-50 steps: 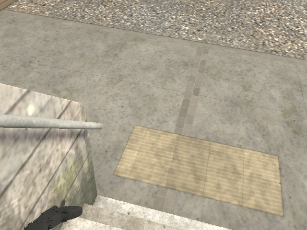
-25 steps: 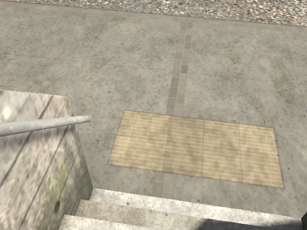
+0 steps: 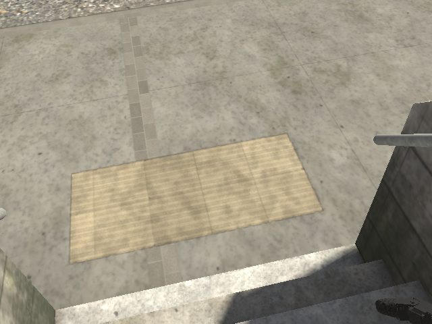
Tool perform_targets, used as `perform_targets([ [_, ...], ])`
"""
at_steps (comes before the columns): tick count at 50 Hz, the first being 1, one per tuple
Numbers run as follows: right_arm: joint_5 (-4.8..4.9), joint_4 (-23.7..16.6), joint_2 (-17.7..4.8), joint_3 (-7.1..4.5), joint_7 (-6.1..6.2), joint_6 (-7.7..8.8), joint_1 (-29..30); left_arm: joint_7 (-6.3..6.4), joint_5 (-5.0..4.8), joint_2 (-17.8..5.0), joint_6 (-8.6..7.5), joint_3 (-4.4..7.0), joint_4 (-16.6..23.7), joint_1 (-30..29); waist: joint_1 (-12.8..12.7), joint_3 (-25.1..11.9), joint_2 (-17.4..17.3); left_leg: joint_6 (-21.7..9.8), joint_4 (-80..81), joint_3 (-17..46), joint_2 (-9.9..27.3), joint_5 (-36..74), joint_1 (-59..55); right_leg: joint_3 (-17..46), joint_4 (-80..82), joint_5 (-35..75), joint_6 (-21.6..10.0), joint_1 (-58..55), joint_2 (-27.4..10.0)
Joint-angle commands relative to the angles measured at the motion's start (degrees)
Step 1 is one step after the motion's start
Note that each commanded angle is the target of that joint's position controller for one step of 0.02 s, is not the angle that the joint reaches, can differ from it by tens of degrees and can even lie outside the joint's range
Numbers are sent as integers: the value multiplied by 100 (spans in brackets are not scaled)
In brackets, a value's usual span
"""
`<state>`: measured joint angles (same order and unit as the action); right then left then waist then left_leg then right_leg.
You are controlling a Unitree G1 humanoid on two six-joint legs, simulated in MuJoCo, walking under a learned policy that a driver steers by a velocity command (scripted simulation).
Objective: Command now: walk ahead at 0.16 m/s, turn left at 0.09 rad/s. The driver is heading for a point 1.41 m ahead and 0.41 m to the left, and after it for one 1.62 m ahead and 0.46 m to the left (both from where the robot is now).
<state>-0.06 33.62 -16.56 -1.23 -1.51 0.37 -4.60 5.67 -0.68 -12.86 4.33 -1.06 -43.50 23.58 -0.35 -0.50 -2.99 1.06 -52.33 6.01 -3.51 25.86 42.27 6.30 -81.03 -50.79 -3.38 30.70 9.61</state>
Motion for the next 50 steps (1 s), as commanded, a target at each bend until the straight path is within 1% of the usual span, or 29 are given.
perform_targets([
  [1, 74, 573, -480, -265, 24, -30, -2417, -28, 148, -495, -238, 107, 714, -1841, 1291, -529, 1081, -5, 669, -331, 87, 953, -3400, 491, 555, 3113, -306, 1503, -1042],
  [2, 98, 1013, -537, -365, 93, -101, -3490, -117, 169, -333, -292, 69, 880, -2393, 1678, -533, 1136, -66, 1129, -278, 347, 908, -4134, 409, -137, 4174, -174, 1579, -1228],
  [3, 9, 1487, -531, -409, 109, -112, -4861, -225, 141, -326, -339, 150, 1070, -3079, 2334, -534, 374, -427, 2360, 61, 534, 607, -5641, -221, -2288, 5047, 189, 2291, -913],
  [4, 136, 1625, 252, -107, 33, -177, -5083, -228, 230, -73, -282, 174, 874, -2676, 2197, 485, -1316, -861, 3512, 187, 556, 819, -5379, -1379, -5651, 430, 545, 3372, 45],
  [5, 66, 1288, 30, 73, -97, 20, -3577, -221, 119, 447, -371, 83, 1398, -1563, 239, 686, -1923, -1358, 2131, 2449, 787, 3135, -4954, 42, -4788, 455, 571, 4305, 46],
  [6, -12, 885, -228, -59, -150, 135, -2592, -180, 79, 212, -378, 63, 1597, -1579, -196, 582, -1127, -1663, 1965, 3001, 1418, 3770, -4743, 220, -4301, 674, 564, 4570, -300],
  [7, -110, 1139, -152, -13, -77, 130, -3134, -126, 7, -68, -395, 106, 1340, -1714, 51, 249, -46, -1552, 1841, 2589, 1419, 1841, -4291, 426, -3686, 1817, 374, 4638, -420],
  [8, 19, 908, -69, 42, 9, 22, -2560, -39, 90, -50, -325, 178, 1452, -2226, -59, 155, 982, -1129, 1944, 2461, 1079, 1653, -3316, -17, -3364, 2678, 344, 3881, -577],
  [9, -171, 749, -579, -99, 168, 46, -2380, -94, 69, 284, -367, 101, 1797, -2282, -321, -368, 421, -1897, 1986, 4050, 1723, 2442, -3200, 437, -3031, 2933, 627, 3920, -564],
  [12, -165, 322, -23, 125, 644, -265, -1469, -347, -20, 502, -40, 58, 1935, -2835, -269, -714, 551, -1715, 1679, 3714, 877, -585, -1984, 481, -187, 5808, 1127, 1594, -489],
  [15, 18, 172, -223, 3, 668, -213, -1688, -474, 39, 139, -74, 342, 2008, -3100, 87, -558, 221, -1654, 1077, 3645, 511, -1596, -2762, 699, 11, 6433, 1207, 1749, -456],
  [17, 36, 151, -15, -20, 647, -332, -2044, -475, 72, 379, -32, 250, 2317, -3729, 428, -282, -147, -1544, 1437, 3638, 330, -1285, -3455, 509, 987, 5221, 1163, 2160, -426],
  [21, 86, -8, -132, -226, 564, -426, -1883, -608, 40, 48, -276, 396, 2391, -3905, 563, -242, -1103, -1722, 1057, 3719, 192, -394, -3524, 440, 1541, 4330, 930, 1449, -396],
  [24, 171, -533, -362, -252, 600, -482, -666, -601, -25, 114, -447, 319, 1875, -2616, -173, -142, -853, -1617, 1130, 3902, 132, -40, -1708, 422, 2784, 3840, 701, -1098, -591],
  [25, 204, -815, -235, -211, 565, -485, 218, -605, -61, -7, -453, 404, 1476, -1489, -853, -318, -437, -1217, 255, 3272, -469, -473, -654, 502, 3815, 4969, 509, -2805, -780],
  [26, 289, -854, 400, -90, 542, -473, -301, -643, 73, -506, -366, 563, 1222, -900, -596, -1119, 1230, -560, -1334, 2587, -1557, -3671, 205, 1602, 4322, 7645, -134, -4273, -1743],
  [27, 414, -850, 570, -59, 538, -407, -809, -632, 139, -718, -263, 591, 1098, -968, -111, -1093, 2531, -234, -2569, 2432, -1799, -6642, 1060, 3147, 4990, 8612, -684, -4106, -2855],
  [28, 353, -738, 136, -208, 518, -321, -672, -653, 1, -309, -259, 457, 1022, -780, -146, -481, 2164, -54, -3079, 2101, -1520, -6924, 1858, 2846, 4942, 8599, -979, -3800, -2987],
  [30, 417, -910, -242, -322, 562, -409, -51, -709, 140, -382, -195, 408, 958, -1148, 18, 106, 1703, 242, -4170, 1203, -1092, -6374, 2069, 2559, 5361, 6410, -1602, -2420, -2892],
  [34, 252, -879, 127, -59, 375, -769, -164, -452, 162, -588, 26, 144, 1038, -1834, 564, 116, 454, 328, -4583, 460, -635, -4278, 1206, 1258, 5140, 4723, -1026, -584, -2299],
  [38, 248, -225, 178, 116, 87, -539, -954, -547, 197, -946, -196, 111, 936, -1699, 532, -578, 721, 237, -2862, -375, -38, -2150, -1645, 576, 5555, 1478, -280, 810, -2168],
  [40, 141, -770, 125, 162, 82, -391, 69, -574, -82, -1242, -218, 279, 871, -1295, 79, -15, 987, 188, -1179, -757, 157, -3843, -1902, 662, 5680, 1115, -260, 696, -1980],
  [42, 97, -946, 79, 168, 34, -163, 140, -509, -88, -1506, -235, 424, 841, -1082, 128, 219, 1434, 91, 116, -1023, 243, -4580, -2383, 900, 5400, 1520, -398, 314, -1866],
  [44, 146, -781, 262, 153, 97, -75, -354, -425, -91, -1215, -218, 366, 639, -125, -3, 333, 1245, -33, 1666, -1092, 49, -5836, -2997, 1189, 4821, 2355, -390, -115, -1669],
  [45, 97, -572, -5, 77, 66, -43, -1239, -490, 1, -740, -311, 262, 783, -156, 192, -4, 360, -339, 1065, -68, 785, -3536, -3896, 930, 3247, 2640, -139, 595, -1106],
  [46, 29, -219, -1101, -309, 71, -70, -1911, -479, -181, -350, -451, 151, 1260, -480, 336, -506, -1659, -1028, 2291, 2342, 2019, -5011, -4026, 405, 1839, 1448, 182, 1950, -590],
  [47, -19, -71, -1237, -430, 33, 113, -2155, -396, -413, -873, -514, 375, 1482, -1332, 632, -94, -495, -1303, 2982, 3565, 2510, -6918, -3734, 1154, 1085, 2133, 209, 2562, -669],
  [48, -65, -23, -919, -336, 1, 220, -1849, -343, -425, -894, -451, 411, 1619, -1636, 497, 377, -5, -1287, 2958, 3311, 2600, -7410, -3405, 1244, 1038, 2730, 147, 2969, -876],
  [50, -41, 6, -276, -151, -52, 298, -1232, -366, -224, -681, -180, 472, 1206, -779, -55, 299, -110, -1129, 2027, 2194, 2111, -6784, -2839, 1332, 742, 4199, 225, 3065, -833],
])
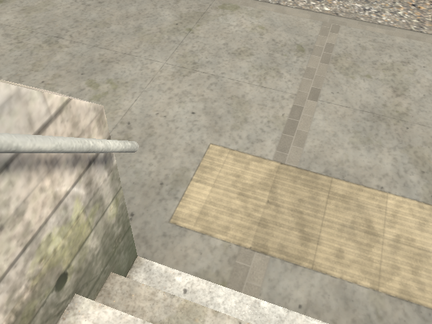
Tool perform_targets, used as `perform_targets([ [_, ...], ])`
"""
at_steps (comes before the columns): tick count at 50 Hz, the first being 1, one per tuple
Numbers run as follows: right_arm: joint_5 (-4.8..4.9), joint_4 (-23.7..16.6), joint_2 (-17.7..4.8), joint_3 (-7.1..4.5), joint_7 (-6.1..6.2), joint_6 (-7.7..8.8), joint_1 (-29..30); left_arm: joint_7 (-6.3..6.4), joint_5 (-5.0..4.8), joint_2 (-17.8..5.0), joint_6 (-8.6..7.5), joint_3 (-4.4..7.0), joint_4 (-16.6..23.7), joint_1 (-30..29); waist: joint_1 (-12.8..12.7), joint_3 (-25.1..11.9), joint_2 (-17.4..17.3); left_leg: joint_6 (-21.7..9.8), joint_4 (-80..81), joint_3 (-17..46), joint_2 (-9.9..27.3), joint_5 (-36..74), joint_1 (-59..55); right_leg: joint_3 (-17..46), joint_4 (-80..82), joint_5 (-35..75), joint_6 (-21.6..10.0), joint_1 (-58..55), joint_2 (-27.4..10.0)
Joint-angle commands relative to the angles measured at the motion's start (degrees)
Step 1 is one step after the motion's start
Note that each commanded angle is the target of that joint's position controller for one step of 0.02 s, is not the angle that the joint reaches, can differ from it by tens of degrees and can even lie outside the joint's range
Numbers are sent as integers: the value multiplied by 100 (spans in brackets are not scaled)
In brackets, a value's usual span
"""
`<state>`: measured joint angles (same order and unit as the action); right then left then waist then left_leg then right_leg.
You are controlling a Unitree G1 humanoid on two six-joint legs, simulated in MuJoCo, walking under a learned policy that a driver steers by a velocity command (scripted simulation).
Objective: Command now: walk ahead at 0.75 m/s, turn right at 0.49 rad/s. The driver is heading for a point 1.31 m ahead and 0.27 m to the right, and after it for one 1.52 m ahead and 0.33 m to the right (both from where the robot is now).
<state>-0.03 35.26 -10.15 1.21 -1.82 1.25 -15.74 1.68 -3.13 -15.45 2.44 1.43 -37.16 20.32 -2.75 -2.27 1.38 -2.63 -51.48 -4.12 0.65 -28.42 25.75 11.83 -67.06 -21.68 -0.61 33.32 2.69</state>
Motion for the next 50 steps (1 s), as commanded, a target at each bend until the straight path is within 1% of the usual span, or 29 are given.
perform_targets([
  [1, -45, -128, -621, -311, -45, 266, 174, 33, 113, -317, 95, 220, 414, -55, -39, 288, -805, -539, 1660, 2473, 1476, -644, -680, 500, -864, 1903, -51, 2301, -120],
  [3, -35, -2, -306, -217, -18, 332, 303, -20, 148, -242, 187, 240, 156, 272, -212, 20, -753, -130, 1035, 1593, 1262, 287, -360, 507, -1008, 2822, -103, 2011, -254],
  [6, -95, 288, -535, -292, 109, 309, -255, -93, 223, -257, 243, 259, 181, -28, -35, 156, -467, -153, 564, 1010, 1519, 1545, -315, 190, -524, 3624, -95, 2077, -193],
  [8, -65, 517, -742, -364, 373, 222, -691, -217, 288, -239, 160, 253, 259, -565, 216, 229, -470, -175, 83, 614, 1587, 1338, -326, 60, 709, 4809, -14, 1753, -208],
  [10, 14, 466, -884, -410, 502, 77, -583, -306, 205, -81, 130, 206, 494, -1249, 480, 452, -533, -116, -16, 120, 1572, 1016, -105, -579, 1977, 4765, 75, 1105, -176],
  [14, 67, 204, -1047, -454, 547, 6, -406, -348, 218, -464, 255, 381, 471, -1474, 607, 672, -971, -58, -805, 258, 2137, 1760, -239, -737, 1435, 4623, 9, 1231, -296],
  [15, 134, 104, -1283, -532, 582, -9, 142, -360, 163, -481, 267, 396, 499, -1263, 275, 571, -1410, 52, -1067, 379, 2340, 1569, -77, -781, 1542, 4402, -4, 959, -532],
  [16, 144, 19, -1164, -520, 540, -81, 31, -354, 205, -605, 288, 451, 311, -1137, 409, 494, -1057, 129, -1294, -13, 2261, 2317, -75, -1230, 1365, 4075, 35, 488, -279],
  [17, 192, -45, -1451, -611, 577, -76, 687, -354, 48, -702, 301, 527, 232, -563, -138, 278, -1666, 295, -1892, 106, 2471, 2271, 510, -1179, 1480, 3896, -80, -439, -548],
  [18, 267, -34, -1407, -612, 501, -62, 1059, -303, 111, -1089, 242, 696, -266, 744, -710, -420, -1270, 531, -3391, -545, 1961, 2791, 954, -1442, 2085, 4497, -344, -2510, -436],
  [19, 307, -218, -1512, -644, 500, -48, 1903, -239, 228, -1495, 146, 877, -865, 2447, -1850, -744, -157, 979, -5720, -802, 1250, 2265, 2214, -1443, 2795, 5084, -704, -4941, -182],
  [20, 236, 87, -922, -551, 555, -164, 1757, -258, 156, -894, 57, 706, -1094, 2733, -2254, 678, 1825, 969, -8704, -1186, -124, -2144, 2734, -863, 5772, 5099, -1316, -4020, -376],
  [21, -124, -658, -306, -414, 628, 50, 1047, -299, 300, -1351, -116, 538, -817, 1660, -564, 677, 2682, 890, -8562, 86, -198, -2337, 4754, 575, 3116, 8974, -1471, -4670, -409],
  [22, -109, -873, -354, -327, 592, 106, 972, -270, 363, -1197, -102, 462, -500, 1093, -314, -359, 1822, 844, -7868, 808, 82, -1856, 5028, 1343, 2937, 8671, -1879, -5034, -956],
  [23, 68, -989, -421, -277, 557, 48, 867, -235, 422, -1274, 53, 415, -283, 270, 150, -1090, 503, 770, -7309, 1233, 113, -1042, 5001, 2481, 3148, 6368, -2352, -4676, -1716],
  [24, 81, -813, -512, -361, 654, -111, 1323, -198, 373, -1051, 186, 303, -26, -553, 202, -805, -570, 689, -7260, 995, 191, -589, 4586, 2512, 3671, 5203, -1948, -3502, -1808],
  [25, 177, -695, -649, -403, 661, -160, 1072, -99, 290, -793, 84, 151, -88, -315, 330, -873, -519, 711, -6238, 1476, 136, 667, 4557, 2425, 3207, 5821, -1696, -3201, -1853],
  [26, 75, -749, -471, -337, 650, -272, 1027, 27, 307, -881, 61, 114, -56, -456, 451, -874, -212, 877, -6061, 1480, 55, 956, 4588, 2659, 2999, 6494, -1617, -2895, -1989],
  [28, -58, -846, -138, -149, 550, -530, 1199, 459, 165, -128, 275, -262, -130, -644, 620, -413, -248, 1023, -3419, 915, -188, 2963, 3250, 1009, 2516, 5053, -1064, -1472, -864],
  [30, -5, -438, -213, -225, 419, -462, 568, 541, 301, -302, 224, -292, -373, -370, 642, -867, -17, 1129, -3725, 735, -294, 3838, 1961, 925, 2478, 5916, -954, -1354, -966],
  [31, 100, -265, -406, -345, 361, -452, 431, 582, 304, -357, 157, -311, -523, -3, 464, -863, 252, 1162, -3737, 1179, -412, 4247, 2122, 795, 2236, 4923, -1033, -1628, -942],
  [32, 157, -432, -506, -401, 378, -470, 863, 600, 274, -250, 102, -327, -476, 16, 252, -370, 493, 1147, -3590, 1632, -610, 3675, 2497, 804, 2219, 4985, -1107, -1608, -978],
  [35, 123, -916, -570, -420, 450, -530, 1669, 708, 427, -307, 111, -243, -243, 112, 8, 408, 310, 1155, -3309, 2300, -1165, 2695, 3613, 727, 1813, 5067, -1383, -1837, -1243],
  [38, 107, -833, -647, -490, 405, -553, 1406, 710, 413, -295, 26, -115, -203, 200, 68, 269, 518, 1255, -3761, 2134, -1216, 2611, 3555, 576, 1503, 5362, -1551, -1895, -1465],
  [41, 113, -865, -550, -420, 354, -608, 1619, 740, 459, -121, 0, -50, -200, 451, -189, 300, 586, 1239, -3816, 2344, -974, 2021, 4320, 759, 1347, 4824, -1616, -2385, -1740],
  [43, 135, -909, -615, -419, 343, -467, 1962, 749, 435, -241, -87, 71, -178, 664, -476, 148, 876, 1201, -4245, 2322, -702, 1267, 4764, 1162, 1408, 5266, -1651, -3021, -2153],
  [46, 125, -888, -739, -442, 253, -419, 2031, 797, 407, -351, -129, 235, -210, 727, -567, 248, 619, 1105, -4037, 2477, -392, 1184, 5136, 1228, 1315, 4610, -1482, -3256, -2428],
  [48, 98, -844, -788, -451, 217, -491, 1839, 790, 298, -464, -129, 301, -206, 569, -450, 338, 389, 973, -3763, 2189, -111, 1744, 4837, 948, 1155, 3829, -1135, -2934, -2465],
  [50, 93, -437, -1059, -503, 58, -725, 493, 845, 116, -502, -21, 361, 81, -629, 463, 328, -234, 527, 523, 1635, 508, 4765, 1588, -695, 703, -63, -223, -880, -1773],
])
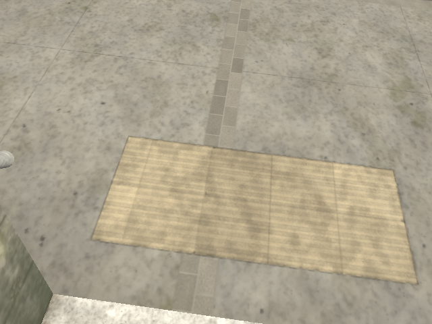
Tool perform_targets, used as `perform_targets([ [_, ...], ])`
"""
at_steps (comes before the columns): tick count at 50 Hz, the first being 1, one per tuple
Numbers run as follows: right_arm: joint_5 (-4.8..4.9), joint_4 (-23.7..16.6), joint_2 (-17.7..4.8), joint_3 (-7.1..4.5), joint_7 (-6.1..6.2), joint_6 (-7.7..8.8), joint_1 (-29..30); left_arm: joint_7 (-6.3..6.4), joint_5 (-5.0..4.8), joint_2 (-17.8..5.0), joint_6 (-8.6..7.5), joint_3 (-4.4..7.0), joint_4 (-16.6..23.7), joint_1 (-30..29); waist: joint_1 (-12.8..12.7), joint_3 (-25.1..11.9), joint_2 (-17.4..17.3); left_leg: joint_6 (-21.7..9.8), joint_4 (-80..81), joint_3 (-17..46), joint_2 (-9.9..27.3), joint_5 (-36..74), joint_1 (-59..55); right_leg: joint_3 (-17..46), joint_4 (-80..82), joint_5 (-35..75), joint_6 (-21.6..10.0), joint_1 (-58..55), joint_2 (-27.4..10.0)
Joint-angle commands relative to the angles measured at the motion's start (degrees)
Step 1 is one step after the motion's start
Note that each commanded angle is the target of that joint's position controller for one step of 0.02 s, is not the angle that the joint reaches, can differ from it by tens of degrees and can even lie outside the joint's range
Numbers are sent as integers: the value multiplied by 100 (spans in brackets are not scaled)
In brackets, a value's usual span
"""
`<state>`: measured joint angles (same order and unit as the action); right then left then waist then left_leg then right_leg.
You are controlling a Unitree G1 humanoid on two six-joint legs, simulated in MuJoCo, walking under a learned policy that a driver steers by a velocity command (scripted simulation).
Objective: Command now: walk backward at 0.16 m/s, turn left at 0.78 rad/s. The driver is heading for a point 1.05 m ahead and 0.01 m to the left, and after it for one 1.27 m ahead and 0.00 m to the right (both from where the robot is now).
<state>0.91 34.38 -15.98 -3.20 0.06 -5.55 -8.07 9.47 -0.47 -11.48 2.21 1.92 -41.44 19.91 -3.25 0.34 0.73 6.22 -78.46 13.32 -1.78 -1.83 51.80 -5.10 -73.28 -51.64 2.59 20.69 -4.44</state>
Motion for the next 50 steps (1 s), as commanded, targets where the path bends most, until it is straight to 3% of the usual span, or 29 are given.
perform_targets([
  [1, 228, -15, -423, -122, -121, -9, -810, -12, -213, -1049, -57, 361, 510, -823, 732, -162, -272, -337, 3679, -685, 405, 3075, -3386, 447, 1126, 1861, -341, 1639, -863],
  [3, 478, 751, -916, -443, -126, 88, -2760, -340, -12, -1162, -213, 291, 497, -1646, 1757, -888, 237, -364, 3770, -1396, 138, 3821, -6196, -281, -489, 2215, -108, 2334, -672],
  [4, 294, 1264, -1382, -610, -91, 139, -4199, -496, 89, -1348, -287, 299, 719, -2622, 2760, -1037, -389, -454, 3703, -1605, 39, 3739, -7646, -574, -2243, 1563, 280, 3207, -367],
  [5, 16, 1372, -782, -410, -89, 141, -4547, -503, -5, -1086, -200, 284, 543, -2465, 3026, -27, -1470, -1064, 7032, -757, 165, 2693, -6094, -723, -4766, -293, 553, 2530, 595],
  [6, -110, 1447, -980, -242, -102, 214, -4058, -490, 167, -240, -206, 164, 598, -2066, 2123, 456, -2249, -995, 5150, -636, 501, 5350, -6632, -242, -6765, -819, 383, 4148, 815],
  [7, -171, 898, -881, 36, -152, 268, -2979, -543, 144, 117, -239, 80, 953, -852, 725, -312, -2931, -1715, 4091, 894, 654, 7946, -6958, 676, -6609, -824, 489, 4831, 952],
  [8, -113, 551, -1670, -294, -138, 184, -1929, -574, 27, 210, -212, -83, 1677, -906, 315, -1078, -2223, -2839, 5289, 3461, 1704, 4156, -7044, 1045, -5711, 185, 481, 5556, 1183],
  [9, -380, 286, -1577, -278, -66, 202, -1386, -469, -111, 61, -176, -77, 1596, -1661, 625, -1007, -935, -2916, 5557, 4062, 2320, 1469, -5763, 1589, -5184, 1237, 237, 5359, 703],
  [10, -428, 144, -1236, -107, 50, 190, -952, -403, -73, -75, 10, -2, 1317, -1825, 628, -966, -234, -2500, 5620, 3780, 2149, 371, -5050, 1645, -5116, 1757, 138, 4869, 739],
  [11, -294, 59, -733, 139, 23, 198, -936, -377, -47, -588, 161, 131, 938, -1631, 663, -645, 615, -2085, 5167, 2075, 1465, 1318, -3959, 1175, -4768, 2466, 174, 4101, 835],
  [12, -133, 127, -856, 310, 201, 190, -723, -460, -30, -448, 186, 156, 1052, -1245, 200, -914, 262, -2196, 4815, 1641, 1433, 2477, -3479, 1068, -4976, 3156, 437, 3633, 904],
  [13, -251, 330, -998, 332, 383, 129, -768, -592, -93, -293, 283, 84, 1177, -834, -127, -1026, -490, -2594, 5020, 2278, 1713, 1197, -2936, 1101, -4781, 3723, 756, 3589, 1021],
  [16, -230, 506, -281, 642, 480, 67, -1119, -613, -108, -102, 518, -78, 1593, -1550, 314, -312, -406, -2197, 5347, 1837, 1026, -1866, -2604, 1032, -2941, 4121, 920, 3283, 967],
  [23, -297, 467, -173, 479, 418, 265, -1057, -737, -175, -463, 327, 120, 1410, -1680, 664, 111, -621, -2384, 5042, 1390, 1419, -399, -3667, 1903, -1497, 4338, 483, 2543, 849],
  [25, -174, 334, -174, 337, 426, 94, -1097, -862, -156, -410, 319, -2, 1540, -1911, 774, 443, -822, -2119, 5271, 860, 1033, -1153, -4001, 1305, 1499, 3686, 155, 2079, 677],
  [27, -207, 321, -303, 252, 197, 268, -907, -1037, -305, -261, 346, -12, 1040, -806, 397, -42, -1430, -1927, 6095, 577, 946, -3376, -2533, 654, 2095, 3318, 20, -639, 739],
  [29, -184, 141, -444, 135, 170, 374, -436, -1000, -239, -456, 270, 68, 790, -271, 97, 558, -1675, -1773, 6047, 124, 675, -4714, -1748, 194, 2623, 2514, -278, -1277, 1026],
  [30, 38, -99, -277, 239, 212, 338, -217, -986, -265, -366, 163, 6, 916, -441, 174, 1154, -1354, -1722, 5666, 128, 692, -4461, -2496, 627, 4521, 1569, -617, -524, 914],
  [32, 73, -449, -20, 199, 213, 432, -231, -1171, -149, -491, -65, -24, 934, -86, 445, 736, 388, -1278, 2791, -629, 282, -2986, -1991, 2170, 4110, 2956, -1046, -1065, 404],
  [33, 111, -891, -290, 120, 148, 552, 264, -1257, -237, -1524, -113, 315, 1063, 2, 244, 655, 2074, -955, 2492, -1134, -232, -3513, -611, 5089, 5529, 1744, -2175, -1162, -385],
  [34, 254, -957, -600, -4, 177, 725, 1036, -1212, -246, -1293, -191, 288, 1098, 417, -192, 967, 1463, -839, 2397, -676, -360, -3712, 456, 5939, 5817, 1632, -2437, -2014, -578],
  [37, -165, -865, -265, 87, -129, 924, 1070, -849, -35, -1223, 6, 210, 1338, -179, 195, -3, 608, -656, 2430, -303, 213, -1439, -513, 4571, 4343, 3968, -1783, -1699, -292],
  [39, -490, -657, -141, 93, -366, 917, 442, -765, 62, -1083, 146, 80, 1670, -1051, 612, -647, 860, -594, 1272, -993, -114, -865, -2289, 3623, 3759, 6073, -1610, -100, 183],
  [43, -664, -398, 83, 193, -235, 782, -685, -640, -241, -702, 168, -149, 1970, -1655, 1222, -885, 195, -651, 2127, -1373, -36, -687, -4821, 3001, 2670, 7499, -1121, 1715, 679],
  [45, -592, -24, -319, -4, -145, 736, -2385, -603, -23, -624, 30, -214, 2026, -2191, 2200, -1139, -134, -977, 3066, -1000, 270, 532, -6570, 3025, 432, 6666, -766, 2525, 1436],
  [46, -556, -184, -717, -55, -213, 701, -1652, -614, -188, -5, -37, -308, 1913, -930, 1074, -1592, -1797, -1703, 3118, 910, 1616, 2811, -6876, 3277, -788, 1953, -677, 3223, 2029],
  [47, -467, -335, -826, -46, -196, 653, -825, -648, -306, -359, -103, -190, 1840, -666, 446, -969, -1955, -1834, 3298, 1370, 2283, 4089, -6209, 3008, -706, 1875, -534, 3877, 1587],
  [49, -249, -193, -735, -51, -272, 621, -790, -560, -432, -882, -61, -20, 2093, -1682, 515, -166, -556, -1978, 3822, 1298, 2266, 1641, -4912, 2075, -265, 2753, -365, 4085, 868],
  [50, -289, -152, -560, 15, -275, 593, -660, -525, -258, -864, 28, -100, 2028, -1819, 553, -33, -200, -1897, 3655, 1069, 2149, 821, -4241, 2014, 1, 3528, -482, 3778, 513],
])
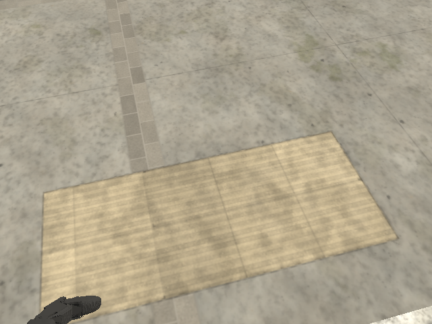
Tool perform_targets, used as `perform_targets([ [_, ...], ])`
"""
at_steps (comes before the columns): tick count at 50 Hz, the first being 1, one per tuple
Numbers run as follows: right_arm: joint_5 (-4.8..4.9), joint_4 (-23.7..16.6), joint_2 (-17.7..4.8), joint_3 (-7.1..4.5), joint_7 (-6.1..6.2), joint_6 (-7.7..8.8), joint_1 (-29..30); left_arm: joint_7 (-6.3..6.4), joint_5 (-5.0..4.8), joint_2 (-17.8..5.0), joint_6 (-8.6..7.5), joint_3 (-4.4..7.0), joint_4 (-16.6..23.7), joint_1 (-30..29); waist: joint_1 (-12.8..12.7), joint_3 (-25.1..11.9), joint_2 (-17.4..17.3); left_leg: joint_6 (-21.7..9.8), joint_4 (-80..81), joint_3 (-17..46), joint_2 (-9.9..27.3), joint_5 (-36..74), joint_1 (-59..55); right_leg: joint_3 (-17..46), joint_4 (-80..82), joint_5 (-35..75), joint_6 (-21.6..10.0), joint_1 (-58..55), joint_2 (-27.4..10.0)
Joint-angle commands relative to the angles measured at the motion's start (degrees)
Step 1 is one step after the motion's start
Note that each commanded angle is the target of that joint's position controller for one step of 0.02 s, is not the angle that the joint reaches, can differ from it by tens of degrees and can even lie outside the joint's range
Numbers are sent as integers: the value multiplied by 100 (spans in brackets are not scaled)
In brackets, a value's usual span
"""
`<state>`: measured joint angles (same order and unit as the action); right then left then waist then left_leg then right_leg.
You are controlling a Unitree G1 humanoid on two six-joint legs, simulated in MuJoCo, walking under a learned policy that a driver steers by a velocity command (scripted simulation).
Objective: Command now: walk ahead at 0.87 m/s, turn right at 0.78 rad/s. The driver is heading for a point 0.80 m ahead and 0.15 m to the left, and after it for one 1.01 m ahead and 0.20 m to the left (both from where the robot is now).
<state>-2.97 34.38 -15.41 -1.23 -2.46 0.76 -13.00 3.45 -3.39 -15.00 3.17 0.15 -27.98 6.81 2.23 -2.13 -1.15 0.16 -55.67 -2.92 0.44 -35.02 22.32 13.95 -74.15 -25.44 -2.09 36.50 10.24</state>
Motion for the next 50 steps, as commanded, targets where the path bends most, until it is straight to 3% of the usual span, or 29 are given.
perform_targets([
  [1, 35, -45, -613, -84, 16, -28, -137, -15, 179, -209, -16, -23, 573, -155, -220, 141, 3, -1152, 1285, 2425, 1742, 4044, -612, -133, -179, 1322, -80, 1578, -908],
  [3, 280, 210, -476, -102, 125, 178, -625, -331, -27, -115, -100, 79, 57, 193, -232, 277, -6, -784, 227, 2016, 1263, 321, -334, 23, 361, 3457, -246, 2028, -1060],
  [5, 298, 133, -439, -41, 316, 326, -647, -560, 46, -306, -266, 71, 114, -291, -114, 758, 743, -601, 68, 1294, 842, -532, 939, -274, 2078, 5462, -204, 1247, -829],
  [7, 363, 218, -706, -111, 471, 286, -394, -736, 102, -148, -351, 80, 133, -348, -263, 608, 260, -677, 214, 723, 595, -354, 2325, -1189, 3129, 5530, -1, -1559, -736],
  [9, 324, 231, -967, -235, 414, 248, 77, -632, 15, -678, -228, 433, -534, 1087, -1048, -5, -607, -630, -1058, 1134, 781, -61, 2579, -1538, 1967, 5198, -54, -2984, -879],
  [11, 567, 116, -777, -298, 318, 150, -83, -553, 305, -1089, -186, 705, -1114, 2388, -1531, -132, 189, -199, -3465, 1159, 166, 1910, 2434, -1514, 3512, 4260, -425, -4507, -1182],
  [12, 533, 130, -913, -381, 344, 169, 361, -575, 503, -1044, -253, 736, -1520, 3703, -2456, -2, 830, -2, -5970, 1209, -602, 1036, 3287, -1401, 4108, 4233, -769, -5586, -1402],
  [13, 521, 141, -414, -341, 440, 234, 157, -667, 525, -509, -512, 484, -1593, 3462, -2043, 504, 814, -140, -7132, 1446, -1109, -1025, 3736, -619, 4208, 4704, -967, -4831, -1987],
  [14, 614, 286, -97, -244, 356, 274, -1524, -764, 395, -315, -706, 304, -1141, 2262, -362, -13, 1560, -363, -5646, 2281, -685, 50, 4640, 268, 2513, 6341, -1053, -4954, -2767],
  [15, 582, 419, 48, -197, 316, 261, -1654, -768, 284, -102, -810, 308, -1138, 1855, -221, -296, 1544, -362, -5312, 2535, -436, 907, 4634, 493, 2533, 5465, -1080, -4304, -3244],
  [16, 666, 460, -102, -248, 370, 133, -1422, -831, 341, 166, -860, 212, -1208, 1583, -21, 42, 544, -324, -4567, 2243, -156, 1469, 4416, 379, 3036, 3916, -1103, -2904, -3472],
  [17, 652, 77, 49, -197, 452, 16, -1155, -778, 480, -197, -804, 260, -1121, 917, 363, 240, 256, -61, -3737, 1987, 94, 1794, 4100, 1318, 3825, 1184, -1380, -1368, -4025],
  [18, 716, -174, 60, -133, 536, -21, -512, -676, 563, -411, -885, 302, -1010, 671, 179, 609, 216, 176, -3184, 1874, 456, 2100, 3910, 2353, 3861, 1190, -1703, -444, -4440],
  [19, 647, 52, -54, -149, 558, -142, -667, -577, 796, -567, -938, 286, -1159, 920, 76, 360, -304, 241, -3266, 1839, 492, 2915, 3333, 1958, 3422, 1286, -1506, -341, -4096],
  [20, 559, 188, -141, -240, 522, -194, -903, -531, 782, -656, -952, 340, -1292, 1099, 133, 349, -125, 164, -2749, 1640, 368, 3703, 3145, 1245, 3109, 570, -1184, -291, -3519],
  [23, 549, 34, -130, -249, 214, -117, -143, 21, 326, -540, -1010, 294, -1565, 1047, 57, 766, 485, 26, -78, 1606, 368, 6917, 1816, -432, 2828, -1415, -311, 264, -2868],
  [25, 537, 190, -240, -368, 170, -199, -178, 50, 288, -657, -870, 392, -1779, 1273, -118, 741, 793, 21, -119, 874, 179, 6648, 804, -780, 2343, -1006, -359, 173, -2951],
  [28, 521, 686, -835, -656, 167, -420, -1450, -82, 250, -778, -732, 467, -1525, -18, 648, 140, 1419, -251, 71, 202, 238, 5902, -287, -1651, 229, 1139, 289, -345, -3003],
  [30, 338, 1559, -1474, -952, 278, -385, -3832, -204, 30, -1117, -700, 624, -1270, -773, 2055, -406, -304, -652, 1454, -331, -216, 5935, -3964, -2543, -4088, 2020, 899, 1100, -2211],
  [31, 407, 1633, -725, -690, 104, -249, -3511, -64, 124, -319, -622, 492, -1429, -601, 2066, 1227, -1685, -1362, 4610, 791, 277, 6059, -2321, -2722, -6779, -2308, 866, 1335, -1068],
  [32, 371, 1459, -895, -448, 63, 63, -2714, 74, 538, 231, -844, 372, -584, 8, 552, 1328, -2551, -1384, 2121, 1973, 52, 9689, -2975, -1696, -6123, -2342, 681, 3550, -949],
  [35, 282, 1281, -378, -347, 156, 84, -1878, 72, 396, 385, -929, 282, -278, -338, 115, -180, 645, -1495, 1812, 3366, 660, 6197, -2914, -852, -3587, -378, 352, 4173, -1309],
  [37, 228, 637, -602, -354, 437, 138, -534, 20, 334, 186, -800, 259, -12, -11, -790, -328, 352, -1871, 2049, 4771, 1329, 7649, -626, -277, -894, 1449, 740, 2692, -1224],
  [39, 287, 516, -699, -376, 779, 31, -21, 18, 442, -144, -761, 414, -187, -173, -807, -635, 564, -1520, 1616, 3890, 469, 7403, 343, -377, 282, 3136, 848, 513, -928],
  [41, 626, 805, -307, -314, 1022, 120, -729, -252, 538, -302, -862, 442, 25, -869, -383, -372, 629, -1164, 919, 2948, -597, 3954, 764, -375, 2779, 6047, 725, -344, -578],
  [43, 645, 1058, -151, -280, 970, 43, -1119, -350, 518, 397, -656, 323, 382, -1519, -66, -234, 500, -977, 968, 2835, -1040, 2496, 1233, -556, 3951, 6120, 746, -1751, -143],
  [45, 534, 994, -10, -266, 975, -53, -1042, -398, 363, 240, -472, 368, 428, -1046, -184, -58, -422, -1016, 408, 3327, -1065, 1896, 811, 166, 4679, 6120, 649, -1871, -640],
  [49, 681, 1225, 526, -143, 905, -113, -1590, -607, 158, -114, -697, 583, -740, 816, 29, 532, -287, -870, -1346, 2920, -1041, 1797, -429, 19, 7412, 7822, 745, -2226, -1765],
  [50, 525, 1418, 547, -130, 792, -108, -1735, -578, 178, -205, -684, 680, -1161, 1551, -158, 516, 87, -650, -2420, 2415, -1153, 1248, 443, -336, 7381, 7733, 708, -3411, -1876],
])
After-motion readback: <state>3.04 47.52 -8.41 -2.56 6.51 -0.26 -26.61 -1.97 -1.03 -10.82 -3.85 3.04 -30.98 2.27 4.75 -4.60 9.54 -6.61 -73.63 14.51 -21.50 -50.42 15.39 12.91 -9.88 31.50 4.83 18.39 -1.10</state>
